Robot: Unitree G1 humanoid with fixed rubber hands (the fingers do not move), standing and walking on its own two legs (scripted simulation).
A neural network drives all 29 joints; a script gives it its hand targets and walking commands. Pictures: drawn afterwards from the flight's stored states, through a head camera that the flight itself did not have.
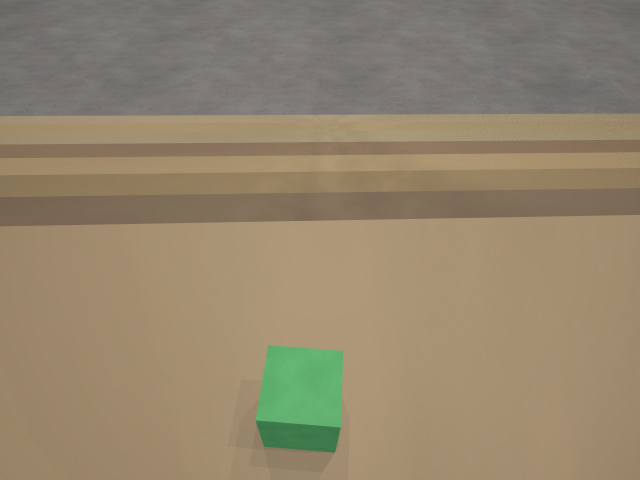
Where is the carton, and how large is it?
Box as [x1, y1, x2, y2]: [256, 345, 342, 452]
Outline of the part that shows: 268,345 256,414 256,423 264,446 334,452 340,428 342,351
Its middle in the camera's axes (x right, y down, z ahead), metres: -0.05 +0.45 +1.10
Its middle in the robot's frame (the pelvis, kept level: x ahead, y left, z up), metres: +0.44 +0.03 -0.65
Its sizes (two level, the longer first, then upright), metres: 0.210 0.200 0.250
